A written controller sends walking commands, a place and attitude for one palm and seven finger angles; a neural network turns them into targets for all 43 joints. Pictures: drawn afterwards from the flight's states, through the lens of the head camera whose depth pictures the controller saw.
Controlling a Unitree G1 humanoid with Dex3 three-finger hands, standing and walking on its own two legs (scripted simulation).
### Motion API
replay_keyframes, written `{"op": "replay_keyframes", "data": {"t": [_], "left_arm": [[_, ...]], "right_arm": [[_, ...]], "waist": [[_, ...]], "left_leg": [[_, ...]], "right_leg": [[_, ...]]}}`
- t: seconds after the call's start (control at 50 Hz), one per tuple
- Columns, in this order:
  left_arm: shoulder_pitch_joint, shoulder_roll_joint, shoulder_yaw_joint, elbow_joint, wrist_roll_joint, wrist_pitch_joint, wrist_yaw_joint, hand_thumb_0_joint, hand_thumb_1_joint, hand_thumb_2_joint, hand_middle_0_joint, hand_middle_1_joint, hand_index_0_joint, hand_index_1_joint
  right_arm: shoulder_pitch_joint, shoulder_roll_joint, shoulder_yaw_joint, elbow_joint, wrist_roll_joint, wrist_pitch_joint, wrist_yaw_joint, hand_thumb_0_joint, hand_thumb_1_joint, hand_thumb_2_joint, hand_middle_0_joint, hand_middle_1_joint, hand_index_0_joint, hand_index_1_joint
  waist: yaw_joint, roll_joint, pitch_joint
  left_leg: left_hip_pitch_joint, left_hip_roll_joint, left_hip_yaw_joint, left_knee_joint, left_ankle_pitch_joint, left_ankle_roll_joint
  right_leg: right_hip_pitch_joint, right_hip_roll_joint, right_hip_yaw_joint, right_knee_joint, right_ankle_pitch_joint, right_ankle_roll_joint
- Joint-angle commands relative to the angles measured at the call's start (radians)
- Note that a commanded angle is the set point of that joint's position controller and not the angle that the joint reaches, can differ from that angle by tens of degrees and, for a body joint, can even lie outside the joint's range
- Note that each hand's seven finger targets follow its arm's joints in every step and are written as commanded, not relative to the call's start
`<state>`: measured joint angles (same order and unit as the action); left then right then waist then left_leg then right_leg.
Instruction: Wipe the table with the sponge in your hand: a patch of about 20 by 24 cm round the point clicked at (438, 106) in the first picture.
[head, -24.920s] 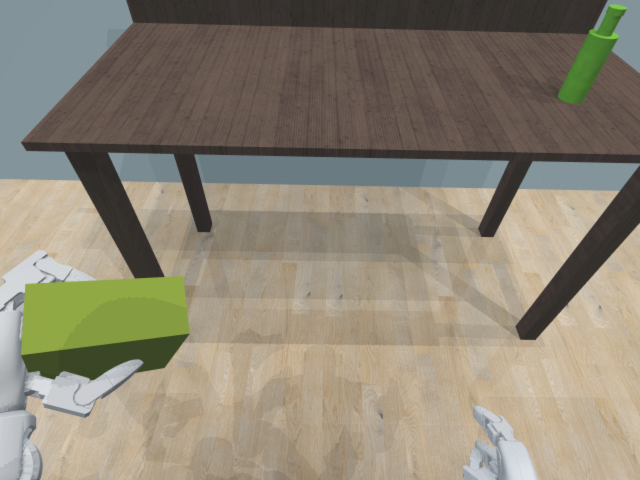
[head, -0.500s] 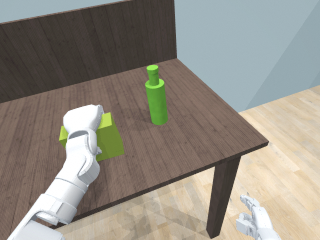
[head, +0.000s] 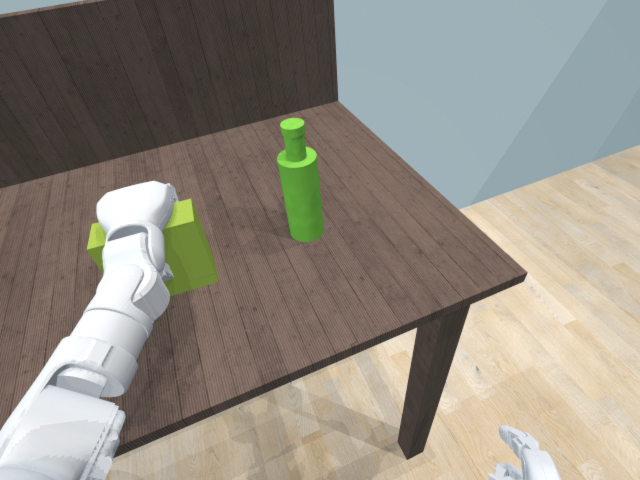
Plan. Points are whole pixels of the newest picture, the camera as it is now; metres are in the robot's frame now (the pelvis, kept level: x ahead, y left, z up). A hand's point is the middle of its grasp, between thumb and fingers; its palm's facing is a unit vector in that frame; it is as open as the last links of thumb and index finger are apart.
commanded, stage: wipe forward along the third lane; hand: left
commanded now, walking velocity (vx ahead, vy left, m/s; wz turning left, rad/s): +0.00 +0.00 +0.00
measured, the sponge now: (163, 264) +0.38 +0.26 +0.09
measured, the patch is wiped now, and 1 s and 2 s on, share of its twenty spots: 0.95 1.00 1.00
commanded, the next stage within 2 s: wipe back along the third lane in 0.18 s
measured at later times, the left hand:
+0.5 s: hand (144, 229) +0.41 +0.28 +0.13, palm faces +0.03 -0.02 -1.00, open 9.9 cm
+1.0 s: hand (149, 247) +0.37 +0.25 +0.13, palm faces +0.13 -0.06 -0.99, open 9.9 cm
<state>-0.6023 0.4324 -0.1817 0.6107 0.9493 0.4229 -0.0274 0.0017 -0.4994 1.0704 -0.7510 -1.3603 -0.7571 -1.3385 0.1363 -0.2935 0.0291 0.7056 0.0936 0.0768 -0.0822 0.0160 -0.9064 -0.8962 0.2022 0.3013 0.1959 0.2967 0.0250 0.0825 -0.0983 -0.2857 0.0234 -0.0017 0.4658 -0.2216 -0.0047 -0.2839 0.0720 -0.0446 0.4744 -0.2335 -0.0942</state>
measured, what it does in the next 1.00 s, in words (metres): shifts its weight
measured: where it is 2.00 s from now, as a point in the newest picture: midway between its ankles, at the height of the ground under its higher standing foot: outside the picture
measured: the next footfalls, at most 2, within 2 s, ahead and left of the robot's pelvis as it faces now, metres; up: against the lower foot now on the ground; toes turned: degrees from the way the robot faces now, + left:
none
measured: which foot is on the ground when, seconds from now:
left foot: down 0.00-1.00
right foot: down 0.00-1.00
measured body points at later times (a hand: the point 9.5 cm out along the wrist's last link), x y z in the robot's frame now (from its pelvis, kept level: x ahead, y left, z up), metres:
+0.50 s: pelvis +0.01 +0.03 +0.00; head +0.00 +0.00 +0.45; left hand +0.40 +0.28 +0.18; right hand +0.17 -0.22 -0.12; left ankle +0.01 +0.14 -0.74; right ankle +0.01 -0.06 -0.74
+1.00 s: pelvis +0.03 +0.05 +0.00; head +0.00 +0.01 +0.45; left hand +0.36 +0.25 +0.18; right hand +0.26 -0.15 -0.08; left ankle +0.01 +0.14 -0.74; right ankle +0.01 -0.05 -0.74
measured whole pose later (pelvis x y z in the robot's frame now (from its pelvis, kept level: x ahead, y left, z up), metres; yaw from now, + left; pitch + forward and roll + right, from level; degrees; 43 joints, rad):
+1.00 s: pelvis +0.03 +0.05 +0.00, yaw +0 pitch +1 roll +0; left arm -0.41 0.31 -0.38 0.18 0.98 0.69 0.02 0.02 -0.49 1.07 -0.73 -1.39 -0.74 -1.36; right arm 0.03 -0.27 0.04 0.67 0.10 0.16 0.02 0.02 -0.91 -0.90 0.20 0.30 0.16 0.29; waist 0.09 0.09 -0.11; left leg -0.22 -0.04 0.01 0.47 -0.27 0.04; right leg -0.21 0.01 -0.03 0.47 -0.28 -0.02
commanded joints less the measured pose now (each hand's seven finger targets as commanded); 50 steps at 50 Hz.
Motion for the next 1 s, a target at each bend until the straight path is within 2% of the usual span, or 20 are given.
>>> {"op": "replay_keyframes", "data": {"t": [0.0,0.04,0.16,0.24,0.26,0.32,0.36,0.44,0.48,0.5,0.56,0.58,0.64,0.74,0.76,0.82,0.86,0.9,0.96,0.98], "left_arm": [[-0.239,0.211,0.085,-0.028,0.014,-0.015,0.023,0.0,0.1,1.3,-1.2,-1.6,-1.2,-1.6],[-0.282,0.228,0.09,-0.004,0.015,-0.017,0.026,0.0,0.1,1.3,-1.2,-1.6,-1.2,-1.6],[-0.356,0.234,0.087,0.032,0.02,-0.034,0.031,0.0,0.1,1.3,-1.2,-1.6,-1.2,-1.6],[-0.388,0.256,0.096,0.108,0.034,-0.045,0.037,0.0,0.1,1.3,-1.2,-1.6,-1.2,-1.6],[-0.397,0.243,0.092,0.083,0.03,-0.056,0.035,0.0,0.1,1.3,-1.2,-1.6,-1.2,-1.6],[-0.304,0.169,0.054,0.046,0.022,-0.056,0.038,0.0,0.1,1.3,-1.2,-1.6,-1.2,-1.6],[-0.275,0.154,0.067,0.007,0.006,-0.055,0.045,0.0,0.1,1.3,-1.2,-1.6,-1.2,-1.6],[-0.154,0.045,0.009,-0.106,-0.021,-0.008,0.062,0.0,0.1,1.3,-1.2,-1.6,-1.2,-1.6],[-0.102,0.054,0.029,-0.149,-0.038,0.028,0.07,0.0,0.1,1.3,-1.2,-1.6,-1.2,-1.6],[-0.101,0.012,-0.008,-0.185,-0.047,0.052,0.07,0.0,0.1,1.3,-1.2,-1.6,-1.2,-1.6],[-0.111,-0.02,-0.032,-0.264,-0.062,0.118,0.073,0.0,0.1,1.3,-1.2,-1.6,-1.2,-1.6],[-0.074,-0.055,-0.063,-0.273,-0.063,0.143,0.068,0.0,0.1,1.3,-1.2,-1.6,-1.2,-1.6],[-0.077,-0.061,-0.076,-0.311,-0.058,0.201,0.057,0.0,0.1,1.3,-1.2,-1.6,-1.2,-1.6],[-0.064,-0.124,-0.147,-0.391,-0.033,0.249,0.022,0.0,0.1,1.3,-1.2,-1.6,-1.2,-1.6],[-0.072,-0.143,-0.156,-0.424,-0.035,0.247,0.017,0.0,0.1,1.3,-1.2,-1.6,-1.2,-1.6],[-0.07,-0.14,-0.172,-0.424,-0.022,0.267,0.008,0.0,0.1,1.3,-1.2,-1.6,-1.2,-1.6],[-0.025,-0.125,-0.149,-0.477,-0.028,0.263,0.008,0.0,0.1,1.3,-1.2,-1.6,-1.2,-1.6],[0.021,-0.177,-0.192,-0.5,-0.035,0.27,0.003,0.0,0.1,1.3,-1.2,-1.6,-1.2,-1.6],[0.107,-0.104,-0.115,-0.545,-0.047,0.282,0.009,0.0,0.1,1.3,-1.2,-1.6,-1.2,-1.6],[0.109,-0.13,-0.145,-0.56,-0.043,0.289,0.008,0.0,0.1,1.3,-1.2,-1.6,-1.2,-1.6]], "right_arm": [[-0.145,-0.102,-0.033,-0.15,0.0,-0.04,0.003,0.0,-0.9,-0.9,0.2,0.3,0.2,0.3],[-0.142,-0.106,-0.035,-0.139,0.001,-0.038,0.001,0.0,-0.9,-0.9,0.2,0.3,0.2,0.3],[-0.123,-0.108,-0.037,-0.131,0.004,-0.037,0.0,0.0,-0.9,-0.9,0.2,0.3,0.2,0.3],[-0.089,-0.114,-0.041,-0.113,0.001,-0.035,0.001,0.0,-0.9,-0.9,0.2,0.3,0.2,0.3],[-0.092,-0.11,-0.041,-0.124,0.003,-0.036,0.004,0.0,-0.9,-0.9,0.2,0.3,0.2,0.3],[-0.1,-0.106,-0.045,-0.145,0.003,-0.03,0.013,0.0,-0.9,-0.9,0.2,0.3,0.2,0.3],[-0.115,-0.102,-0.046,-0.155,0.004,-0.029,0.019,0.0,-0.9,-0.9,0.2,0.3,0.2,0.3],[-0.166,-0.096,-0.046,-0.175,0.007,-0.021,0.038,0.0,-0.9,-0.9,0.2,0.3,0.2,0.3],[-0.196,-0.098,-0.044,-0.181,0.009,-0.017,0.046,0.0,-0.9,-0.9,0.2,0.3,0.2,0.3],[-0.219,-0.094,-0.039,-0.187,0.012,-0.014,0.05,0.0,-0.9,-0.9,0.2,0.3,0.2,0.3],[-0.265,-0.089,-0.034,-0.19,0.018,-0.011,0.057,0.0,-0.9,-0.9,0.2,0.3,0.2,0.3],[-0.275,-0.086,-0.031,-0.195,0.017,-0.009,0.061,0.0,-0.9,-0.9,0.2,0.3,0.2,0.3],[-0.306,-0.082,-0.023,-0.192,0.017,0.002,0.068,0.0,-0.9,-0.9,0.2,0.3,0.2,0.3],[-0.341,-0.07,-0.012,-0.208,0.013,0.017,0.085,0.0,-0.9,-0.9,0.2,0.3,0.2,0.3],[-0.348,-0.066,-0.013,-0.215,0.015,0.02,0.087,0.0,-0.9,-0.9,0.2,0.3,0.2,0.3],[-0.349,-0.067,-0.008,-0.209,0.012,0.025,0.093,0.0,-0.9,-0.9,0.2,0.3,0.2,0.3],[-0.356,-0.068,-0.012,-0.221,0.011,0.022,0.1,0.0,-0.9,-0.9,0.2,0.3,0.2,0.3],[-0.363,-0.061,-0.008,-0.231,0.011,0.021,0.111,0.0,-0.9,-0.9,0.2,0.3,0.2,0.3],[-0.375,-0.069,-0.011,-0.236,0.008,0.026,0.117,0.0,-0.9,-0.9,0.2,0.3,0.2,0.3],[-0.387,-0.064,-0.005,-0.241,0.01,0.027,0.118,0.0,-0.9,-0.9,0.2,0.3,0.2,0.3]], "waist": [[0.015,-0.166,-0.159],[0.005,-0.167,-0.131],[-0.005,-0.14,-0.162],[-0.012,-0.164,-0.165],[-0.007,-0.133,-0.188],[0.006,-0.135,-0.212],[0.01,-0.144,-0.21],[0.029,-0.153,-0.199],[0.041,-0.163,-0.193],[0.039,-0.156,-0.176],[0.04,-0.132,-0.178],[0.045,-0.137,-0.177],[0.044,-0.169,-0.171],[0.045,-0.139,-0.173],[0.042,-0.157,-0.182],[0.049,-0.124,-0.155],[0.058,-0.123,-0.187],[0.061,-0.141,-0.181],[0.078,-0.165,-0.172],[0.076,-0.152,-0.175]], "left_leg": [[-0.019,-0.061,0.024,-0.02,0.071,0.05],[-0.024,-0.059,0.026,-0.022,0.056,0.05],[-0.012,-0.059,0.021,-0.039,0.07,0.053],[-0.02,-0.058,0.023,-0.036,0.063,0.055],[-0.013,-0.059,0.018,-0.043,0.081,0.053],[0.01,-0.058,0.023,-0.036,0.112,0.056],[0.021,-0.053,0.016,-0.041,0.132,0.057],[0.06,-0.05,0.018,-0.041,0.164,0.056],[0.063,-0.048,0.01,-0.047,0.181,0.054],[0.069,-0.049,0.012,-0.052,0.181,0.052],[0.105,-0.043,0.001,-0.058,0.212,0.046],[0.116,-0.043,-0.001,-0.056,0.223,0.046],[0.127,-0.039,-0.002,-0.058,0.227,0.042],[0.161,-0.033,-0.016,-0.046,0.276,0.035],[0.17,-0.028,-0.025,-0.049,0.289,0.034],[0.159,-0.031,-0.027,-0.046,0.272,0.033],[0.166,-0.029,-0.026,-0.039,0.297,0.032],[0.162,-0.029,-0.029,-0.033,0.303,0.035],[0.137,-0.029,-0.023,-0.034,0.294,0.036],[0.138,-0.032,-0.018,-0.033,0.296,0.035]], "right_leg": [[0.129,-0.082,0.125,-0.116,0.176,0.062],[0.105,-0.083,0.13,-0.129,0.148,0.064],[0.101,-0.075,0.105,-0.125,0.153,0.059],[0.099,-0.075,0.105,-0.129,0.149,0.061],[0.11,-0.072,0.096,-0.12,0.17,0.055],[0.13,-0.07,0.085,-0.112,0.216,0.053],[0.129,-0.066,0.074,-0.109,0.232,0.049],[0.121,-0.058,0.054,-0.105,0.253,0.046],[0.135,-0.053,0.041,-0.097,0.264,0.044],[0.123,-0.054,0.036,-0.101,0.258,0.045],[0.112,-0.049,0.019,-0.092,0.251,0.037],[0.113,-0.046,0.011,-0.089,0.254,0.036],[0.113,-0.046,0.006,-0.085,0.258,0.036],[0.106,-0.041,-0.008,-0.058,0.279,0.023],[0.109,-0.038,-0.016,-0.05,0.274,0.021],[0.098,-0.035,-0.012,-0.046,0.251,0.014],[0.13,-0.035,-0.009,-0.035,0.281,0.012],[0.126,-0.034,-0.017,-0.029,0.286,0.014],[0.163,-0.034,-0.004,-0.03,0.315,0.015],[0.164,-0.036,-0.006,-0.024,0.316,0.017]]}}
